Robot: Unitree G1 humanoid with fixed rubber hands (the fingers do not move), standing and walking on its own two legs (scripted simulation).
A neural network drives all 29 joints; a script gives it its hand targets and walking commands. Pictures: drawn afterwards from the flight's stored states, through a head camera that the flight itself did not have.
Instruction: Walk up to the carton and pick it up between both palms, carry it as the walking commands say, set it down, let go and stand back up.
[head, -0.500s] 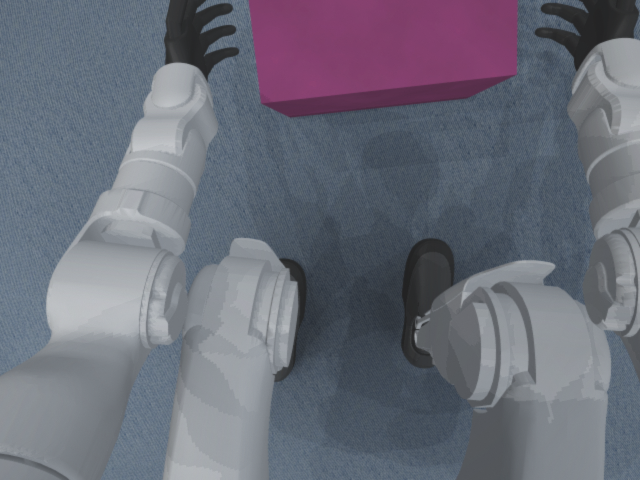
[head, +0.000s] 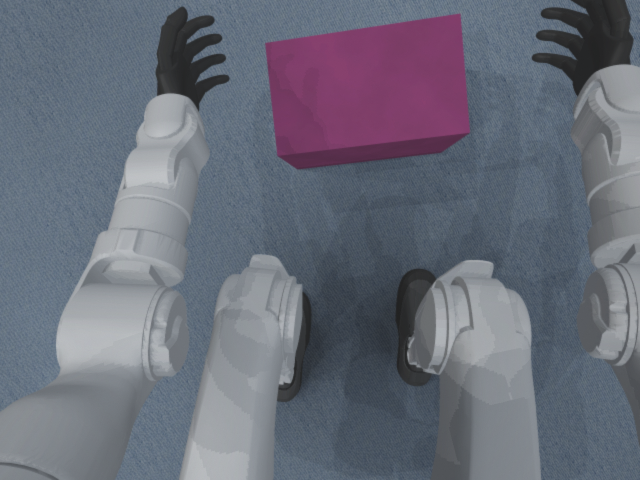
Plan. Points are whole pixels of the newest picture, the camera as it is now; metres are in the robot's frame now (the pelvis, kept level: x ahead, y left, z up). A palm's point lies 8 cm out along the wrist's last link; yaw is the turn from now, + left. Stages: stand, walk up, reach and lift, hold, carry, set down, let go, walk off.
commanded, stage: set down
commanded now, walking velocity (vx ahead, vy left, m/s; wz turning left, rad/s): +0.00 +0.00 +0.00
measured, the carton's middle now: (364, 105) +0.54 -0.03 -0.32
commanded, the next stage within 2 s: let go in 0.96 s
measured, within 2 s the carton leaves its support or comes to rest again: neither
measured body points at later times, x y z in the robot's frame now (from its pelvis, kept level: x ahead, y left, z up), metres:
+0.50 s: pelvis +0.02 -0.01 +0.12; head +0.32 -0.05 +0.45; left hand +0.52 +0.18 +0.02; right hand +0.53 -0.27 +0.02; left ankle +0.09 +0.11 -0.38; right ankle +0.13 -0.12 -0.38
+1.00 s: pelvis +0.05 -0.01 +0.25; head +0.32 -0.05 +0.61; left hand +0.51 +0.18 +0.15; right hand +0.52 -0.28 +0.15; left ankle +0.09 +0.11 -0.38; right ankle +0.13 -0.12 -0.38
